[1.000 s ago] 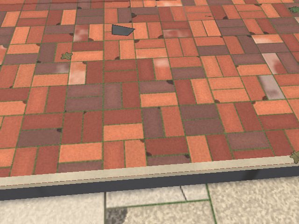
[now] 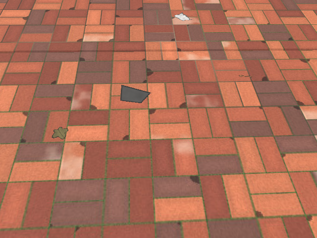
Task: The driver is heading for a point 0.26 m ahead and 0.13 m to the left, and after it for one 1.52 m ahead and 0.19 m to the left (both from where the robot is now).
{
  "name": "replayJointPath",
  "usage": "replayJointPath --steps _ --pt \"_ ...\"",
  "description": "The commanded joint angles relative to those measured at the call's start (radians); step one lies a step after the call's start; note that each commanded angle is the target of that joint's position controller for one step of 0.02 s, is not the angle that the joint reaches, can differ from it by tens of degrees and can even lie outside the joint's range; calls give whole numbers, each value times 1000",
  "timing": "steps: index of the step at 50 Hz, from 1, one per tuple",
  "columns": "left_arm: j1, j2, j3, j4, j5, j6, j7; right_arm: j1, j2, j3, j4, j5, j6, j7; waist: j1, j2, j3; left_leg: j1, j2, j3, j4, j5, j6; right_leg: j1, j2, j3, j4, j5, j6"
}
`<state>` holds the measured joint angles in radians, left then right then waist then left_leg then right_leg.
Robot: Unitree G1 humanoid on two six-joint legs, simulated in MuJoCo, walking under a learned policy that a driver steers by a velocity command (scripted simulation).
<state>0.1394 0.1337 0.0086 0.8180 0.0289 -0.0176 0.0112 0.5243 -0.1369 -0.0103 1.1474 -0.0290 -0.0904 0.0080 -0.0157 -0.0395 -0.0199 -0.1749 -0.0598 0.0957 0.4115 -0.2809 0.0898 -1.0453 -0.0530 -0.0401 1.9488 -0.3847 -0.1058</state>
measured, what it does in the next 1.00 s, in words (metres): climbs, turning left: right foot 0.12 m higher, then left foot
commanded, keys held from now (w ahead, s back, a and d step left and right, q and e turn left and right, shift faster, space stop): w+q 0.38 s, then w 0.62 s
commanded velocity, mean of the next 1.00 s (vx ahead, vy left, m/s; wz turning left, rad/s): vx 0.50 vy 0.00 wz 0.25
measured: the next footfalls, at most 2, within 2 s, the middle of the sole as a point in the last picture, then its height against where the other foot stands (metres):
right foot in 0.20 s outside the picture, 0.12 m higher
left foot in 0.76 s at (125, 222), level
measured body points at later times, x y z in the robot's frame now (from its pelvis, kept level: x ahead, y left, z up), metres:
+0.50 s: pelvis +0.28 -0.03 +0.12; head +0.28 -0.04 +0.57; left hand +0.22 +0.22 -0.02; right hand +0.49 -0.22 +0.01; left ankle +0.31 +0.14 -0.50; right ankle +0.26 -0.10 -0.62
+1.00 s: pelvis +0.53 +0.07 +0.13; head +0.54 +0.09 +0.58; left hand +0.56 +0.34 +0.00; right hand +0.62 -0.17 -0.01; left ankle +0.49 +0.11 -0.62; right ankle +0.61 -0.08 -0.54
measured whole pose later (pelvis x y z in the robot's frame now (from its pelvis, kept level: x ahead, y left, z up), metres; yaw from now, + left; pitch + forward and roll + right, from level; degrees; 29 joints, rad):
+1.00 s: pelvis +0.53 +0.07 +0.13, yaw +16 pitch +1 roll +0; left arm 0.23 0.22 0.06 0.83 0.03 -0.05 -0.02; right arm 0.39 -0.20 -0.06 0.92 -0.01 -0.09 0.00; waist -0.02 -0.04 0.00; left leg -0.10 -0.09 0.10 0.27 -0.19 0.11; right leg -0.59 -0.12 0.01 1.07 -0.20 -0.03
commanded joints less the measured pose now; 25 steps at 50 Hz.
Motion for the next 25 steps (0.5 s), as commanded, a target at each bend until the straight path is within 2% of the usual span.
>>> replayJointPath --steps 1,2,3,4,5,6,7,8,9,10,11,12,13,14,15,16,17,18,19,20,21,22,24,25 --pt "-207 -36 -53 -208 11 -15 6 10 -90 11 -33 7 -23 -6 35 64 142 -98 238 -297 -263 -117 109 -265 -28 -50 -27 -3 11" --pt "-248 -34 -62 -245 15 -17 0 25 -87 16 -25 16 -21 -19 32 64 147 -114 222 -307 -276 -59 110 -240 -35 -56 -117 15 21" --pt "-261 -24 -66 -268 15 -18 -6 33 -103 15 -26 18 -17 -33 25 65 135 -81 219 -316 -288 34 123 -233 -38 -63 -199 25 34" --pt "-232 -3 -68 -279 14 -14 -15 40 -114 10 -36 32 -9 -50 27 72 95 -72 239 -310 -372 222 156 -70 -59 -70 -405 56 35" --pt "-245 -8 -71 -272 -2 -5 -22 39 -98 12 -51 37 1 -55 2 62 53 -88 214 -249 -423 381 163 124 -32 -125 -561 57 31" --pt "-223 -30 -76 -272 -15 -3 -19 30 -109 10 -62 35 3 -55 17 101 20 -52 222 -215 -405 663 157 277 -1 -130 -665 52 12" --pt "-153 -13 -67 -248 -24 -2 -16 13 -140 4 -81 28 5 -50 56 118 -36 13 221 -165 -311 1037 142 407 56 -161 -739 18 -5" --pt "-76 25 -49 -217 -28 -4 -12 33 -183 -9 -94 19 8 -43 84 146 -113 122 231 -152 -166 1359 134 481 114 -182 -781 -56 -15" --pt "40 64 -29 -188 -32 -13 -10 29 -224 -26 -107 14 10 -34 141 182 -183 234 257 -170 14 1519 117 543 134 -151 -870 -70 -29" --pt "157 108 -11 -166 -25 -30 -9 -27 -245 -42 -130 26 3 -16 211 203 -262 233 264 -163 233 1498 93 689 110 -59 -992 -40 -60" --pt "262 188 23 -141 3 -49 -5 -36 -190 -43 -178 45 -13 0 226 111 -360 37 184 -153 548 1193 66 889 -80 279 -1150 -258 -118" --pt "270 297 61 -115 10 -38 -3 -45 -89 -49 -259 33 -22 35 176 -191 -371 -340 -45 -125 966 99 12 1032 -326 891 -1556 -280 -214" --pt "141 264 63 -119 -8 -34 -4 -46 -98 -62 -268 -14 -18 38 92 -93 -288 -482 3 -274 1224 51 24 942 -369 1026 -1664 -328 -202" --pt "48 195 52 -96 -22 -43 -10 -98 -73 -63 -311 -20 -1 24 26 -33 -111 -534 55 -212 1315 105 23 776 -357 853 -1659 -405 -179" --pt "41 110 36 -49 -14 -57 -16 -168 -55 -60 -349 -26 15 6 7 62 34 -589 92 -173 1328 126 36 648 -325 659 -1631 -364 -131" --pt "64 39 22 -3 4 -71 -16 -181 -43 -59 -369 -14 30 -8 -21 97 87 -598 107 -182 1316 119 45 579 -278 489 -1601 -222 -83" --pt "75 7 18 38 13 -80 -15 -152 -21 -50 -378 2 47 -13 -63 60 103 -609 116 -186 1290 101 45 559 -232 343 -1603 -125 -41" --pt "99 -7 19 69 12 -89 -17 -135 1 -39 -389 7 60 -12 -84 15 102 -619 115 -204 1288 129 49 559 -215 253 -1620 -20 -8" --pt "123 4 24 95 9 -101 -22 -145 -3 -37 -398 13 68 -12 -87 -2 98 -643 110 -220 1256 136 49 585 -200 188 -1643 46 12" --pt "137 39 34 90 7 -102 -22 -151 -26 -41 -401 17 73 -7 -77 -10 97 -635 107 -220 1133 140 29 605 -195 133 -1689 77 10" --pt "149 64 41 100 5 -108 -19 -203 -47 -45 -416 9 76 -2 -65 -1 108 -627 98 -213 1046 166 17 612 -176 81 -1722 128 7" --pt "164 77 42 86 3 -116 -16 -228 -69 -56 -416 4 72 4 -42 12 78 -612 81 -195 981 220 15 674 -164 33 -1740 250 9" --pt "215 119 50 98 -10 -133 -11 -292 -82 -60 -432 -3 68 16 -27 -19 57 -602 68 -152 825 279 4 761 -133 -54 -1746 480 8" --pt "233 133 53 98 -16 -139 -9 -322 -86 -62 -437 -1 65 21 -17 -22 37 -602 64 -124 739 300 -2 827 -123 -75 -1748 554 2"
Velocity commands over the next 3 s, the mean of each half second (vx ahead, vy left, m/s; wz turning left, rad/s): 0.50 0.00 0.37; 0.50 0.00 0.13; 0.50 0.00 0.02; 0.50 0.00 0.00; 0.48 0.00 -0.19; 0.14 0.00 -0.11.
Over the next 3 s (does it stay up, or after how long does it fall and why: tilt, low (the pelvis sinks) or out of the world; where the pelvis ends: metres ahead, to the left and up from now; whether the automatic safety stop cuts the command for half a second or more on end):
stays up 1.46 0.27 0.12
